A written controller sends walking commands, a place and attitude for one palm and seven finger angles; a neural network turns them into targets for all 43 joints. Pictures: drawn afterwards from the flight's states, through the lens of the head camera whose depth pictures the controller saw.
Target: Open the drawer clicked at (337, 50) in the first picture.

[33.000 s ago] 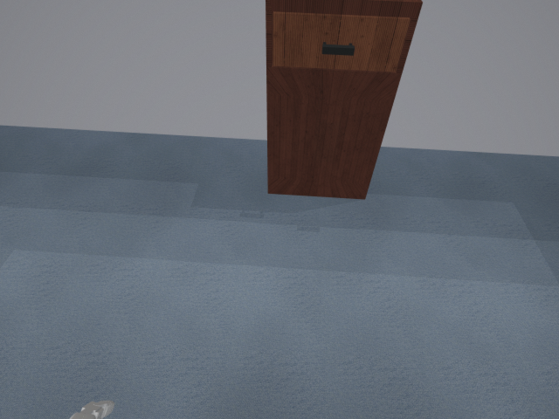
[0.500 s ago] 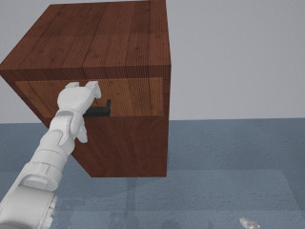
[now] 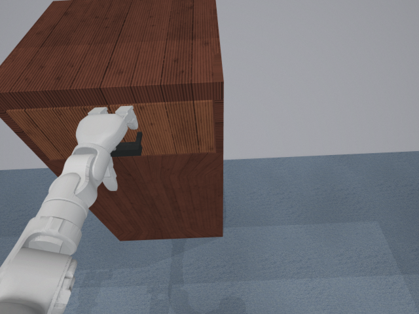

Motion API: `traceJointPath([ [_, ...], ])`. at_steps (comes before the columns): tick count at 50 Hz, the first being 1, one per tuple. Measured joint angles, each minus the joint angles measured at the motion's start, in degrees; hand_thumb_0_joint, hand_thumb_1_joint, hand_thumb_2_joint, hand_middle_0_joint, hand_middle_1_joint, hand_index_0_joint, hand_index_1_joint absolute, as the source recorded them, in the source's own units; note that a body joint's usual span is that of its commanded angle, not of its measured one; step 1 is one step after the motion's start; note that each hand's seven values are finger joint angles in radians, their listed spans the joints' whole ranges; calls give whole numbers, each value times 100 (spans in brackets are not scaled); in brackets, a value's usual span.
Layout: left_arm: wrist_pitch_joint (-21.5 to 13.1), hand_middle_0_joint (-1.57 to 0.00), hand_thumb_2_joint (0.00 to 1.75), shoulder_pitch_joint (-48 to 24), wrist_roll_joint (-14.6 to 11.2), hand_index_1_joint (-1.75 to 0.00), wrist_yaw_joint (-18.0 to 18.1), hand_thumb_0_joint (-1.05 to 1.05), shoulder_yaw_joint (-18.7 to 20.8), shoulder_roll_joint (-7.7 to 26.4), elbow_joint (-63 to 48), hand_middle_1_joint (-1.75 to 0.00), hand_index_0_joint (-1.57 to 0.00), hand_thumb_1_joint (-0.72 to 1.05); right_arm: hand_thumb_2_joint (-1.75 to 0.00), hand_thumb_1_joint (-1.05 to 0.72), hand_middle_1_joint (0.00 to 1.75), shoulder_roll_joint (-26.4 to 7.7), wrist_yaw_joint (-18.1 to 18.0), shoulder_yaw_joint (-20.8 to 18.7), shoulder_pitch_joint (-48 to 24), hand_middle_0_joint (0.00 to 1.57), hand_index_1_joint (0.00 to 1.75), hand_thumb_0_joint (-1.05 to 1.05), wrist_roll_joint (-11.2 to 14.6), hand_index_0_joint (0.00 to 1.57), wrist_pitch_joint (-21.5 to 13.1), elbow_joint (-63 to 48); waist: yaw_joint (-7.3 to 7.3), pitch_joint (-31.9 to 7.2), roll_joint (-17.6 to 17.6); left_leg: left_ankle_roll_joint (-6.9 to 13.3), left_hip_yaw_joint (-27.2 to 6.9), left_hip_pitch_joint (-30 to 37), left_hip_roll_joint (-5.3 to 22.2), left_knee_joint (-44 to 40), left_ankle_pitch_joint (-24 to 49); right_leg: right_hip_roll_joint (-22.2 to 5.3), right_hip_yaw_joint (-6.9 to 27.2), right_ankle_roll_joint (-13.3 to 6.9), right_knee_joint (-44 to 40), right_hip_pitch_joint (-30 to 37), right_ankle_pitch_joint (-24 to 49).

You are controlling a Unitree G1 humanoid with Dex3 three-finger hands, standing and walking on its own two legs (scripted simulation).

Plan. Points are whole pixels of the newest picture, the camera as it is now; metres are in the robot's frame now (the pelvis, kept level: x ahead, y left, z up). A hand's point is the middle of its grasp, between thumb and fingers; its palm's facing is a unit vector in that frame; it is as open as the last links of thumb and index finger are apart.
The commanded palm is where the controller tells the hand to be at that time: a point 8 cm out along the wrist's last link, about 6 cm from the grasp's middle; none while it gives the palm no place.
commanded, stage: re-aim the fingers above the handle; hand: left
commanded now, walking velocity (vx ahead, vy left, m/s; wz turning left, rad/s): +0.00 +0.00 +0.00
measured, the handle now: (119, 143) +0.49 +0.23 +0.01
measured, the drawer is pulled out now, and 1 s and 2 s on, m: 0.00 0.00 0.00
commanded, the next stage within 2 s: lower the fingers behind the handle in 1.46 s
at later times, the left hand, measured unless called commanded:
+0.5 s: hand (110, 142) +0.44 +0.22 +0.07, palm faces +0.02 -0.04 -1.00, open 13.8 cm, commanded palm +0.42 +0.25 +0.13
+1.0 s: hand (91, 160) +0.41 +0.26 +0.05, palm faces -0.11 -0.01 -0.99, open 13.8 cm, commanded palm +0.41 +0.26 +0.12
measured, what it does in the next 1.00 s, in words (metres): stands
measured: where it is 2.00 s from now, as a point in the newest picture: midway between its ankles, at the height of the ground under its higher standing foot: outside the picture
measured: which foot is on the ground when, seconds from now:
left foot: down 0.00-1.00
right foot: down 0.00-1.00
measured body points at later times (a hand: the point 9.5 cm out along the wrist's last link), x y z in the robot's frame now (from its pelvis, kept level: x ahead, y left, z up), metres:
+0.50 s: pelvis -0.01 +0.01 +0.00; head +0.05 +0.00 +0.44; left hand +0.43 +0.22 +0.13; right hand +0.09 -0.26 -0.13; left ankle -0.03 +0.11 -0.72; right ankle -0.02 -0.10 -0.72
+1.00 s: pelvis -0.01 +0.01 +0.00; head +0.05 -0.01 +0.45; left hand +0.41 +0.26 +0.10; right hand +0.05 -0.27 -0.13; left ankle -0.03 +0.11 -0.72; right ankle -0.02 -0.10 -0.72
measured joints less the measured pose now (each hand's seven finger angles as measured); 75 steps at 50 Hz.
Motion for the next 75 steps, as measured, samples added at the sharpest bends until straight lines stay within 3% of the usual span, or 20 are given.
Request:
traceJointPath([
  [4,-113,-32,30,-1,113,-120,293,0,269,88,19,-120,-32,-48,-90,-90,30,14,-10,-22,8,20,30,1,-19,20,-50,4,-31,-25,-16,5,66,-76,20,31,-5,20,64,6,38,-102,17],
  [8,149,-32,30,-60,155,-120,460,0,365,225,211,-120,-32,-48,-90,-90,30,9,31,-30,28,20,30,1,3,20,-79,21,-5,-55,6,15,103,-116,28,23,7,29,101,19,24,-150,47],
  [14,477,-32,30,44,-54,-120,90,-1,56,256,246,-120,-32,-48,-90,-90,30,-21,66,-36,96,20,30,1,61,20,-80,2,60,-57,45,47,52,-14,0,-56,45,0,53,50,-113,2,90],
  [19,60,-32,30,90,-105,-120,-142,-1,-261,56,-63,-120,-32,-48,-90,-90,30,-13,4,-40,49,20,30,1,35,20,-127,-19,75,11,-25,73,-34,28,-53,-4,30,-54,-33,72,-105,98,60],
  [23,-315,-33,30,-89,108,-120,154,-1,-120,-21,-97,-120,-32,-49,-90,-90,30,16,-19,-8,-118,20,30,1,-2,20,-186,-35,20,33,-87,83,-13,-118,-70,131,-12,-70,-17,81,40,-58,17],
  [26,-196,-33,30,-313,240,-120,507,0,121,63,86,-120,-32,-49,-90,-90,30,51,-4,18,-216,20,30,1,-27,20,-221,-55,-24,15,-82,89,43,-260,-58,205,-35,-59,38,88,127,-226,9],
  [30,24,-39,30,-460,187,-123,677,0,37,-18,282,-125,-34,-48,-90,-90,30,53,73,47,-181,20,30,1,-25,20,-184,-31,51,-60,10,102,101,-323,-50,185,-24,-50,96,110,111,-308,40],
  [35,429,-37,30,-558,189,-127,470,0,24,-47,634,-124,-35,-48,-90,-90,30,94,56,190,-140,20,30,1,34,20,-19,-4,21,-117,32,104,152,-184,-38,43,26,-38,151,117,20,-211,82],
  [43,270,-33,30,-369,123,-123,-43,0,269,300,769,-121,-32,-48,-90,-90,30,71,-69,192,35,20,30,1,66,20,11,-177,-86,-67,-59,59,161,-56,30,-49,71,31,160,65,-89,-89,150],
  [47,-26,-33,30,13,88,-122,-148,0,347,458,466,-120,-32,-48,-90,-90,30,-20,-71,33,173,20,30,1,34,20,-51,-222,-31,-16,-67,51,118,-122,43,18,49,42,115,52,-73,-118,143],
  [54,-494,-33,30,76,99,-121,234,-1,85,355,-27,-120,-32,-49,-90,-90,30,-115,-55,-145,170,20,30,1,6,20,-173,33,80,61,-96,60,-59,-330,-26,255,-16,-28,-67,60,91,-227,40],
  [60,-84,-33,30,-442,176,-120,626,-1,158,300,345,-120,-32,-49,-90,-90,30,-43,19,-72,-37,20,30,1,-15,20,-236,93,-34,-13,-92,69,-28,-482,-31,322,-39,-32,-37,68,166,-393,26],
  [64,188,-36,30,-473,89,-125,512,0,155,231,525,-122,-36,-48,-90,-90,30,1,73,11,-18,20,30,1,-4,20,-142,42,-13,-130,1,88,59,-371,-10,214,-33,-11,55,91,68,-317,61],
  [69,423,-35,30,-425,45,-125,39,0,136,229,838,-122,-35,-48,-90,-90,30,63,53,165,-20,20,30,1,60,20,-21,-63,-54,-121,30,103,118,-157,-6,75,-10,-6,117,110,-34,-139,85],
  [75,-155,-33,30,-142,70,-122,-209,0,246,375,522,-121,-33,-48,-90,-90,30,105,-41,113,80,20,30,1,20,21,-96,-212,-44,11,-73,102,76,-227,-7,133,-22,-8,73,101,-10,-178,75],
])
